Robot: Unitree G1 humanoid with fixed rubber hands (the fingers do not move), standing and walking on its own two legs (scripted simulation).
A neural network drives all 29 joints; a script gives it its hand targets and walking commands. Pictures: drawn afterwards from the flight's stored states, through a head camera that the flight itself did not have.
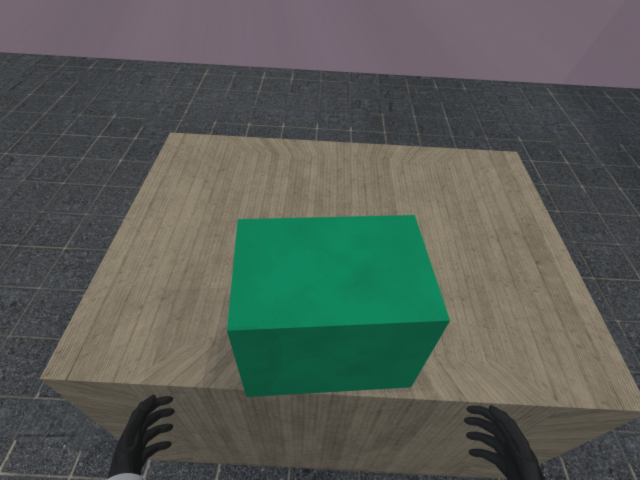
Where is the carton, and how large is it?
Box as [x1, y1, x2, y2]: [227, 215, 449, 396]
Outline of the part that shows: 414,215 238,219 227,332 246,396 411,386 449,321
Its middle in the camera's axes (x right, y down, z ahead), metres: +0.02 +0.11 +0.63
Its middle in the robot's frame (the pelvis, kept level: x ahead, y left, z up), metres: +0.39 +0.01 -0.07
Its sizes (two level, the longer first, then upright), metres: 0.282 0.192 0.229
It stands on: a pedestal, 0.59 m high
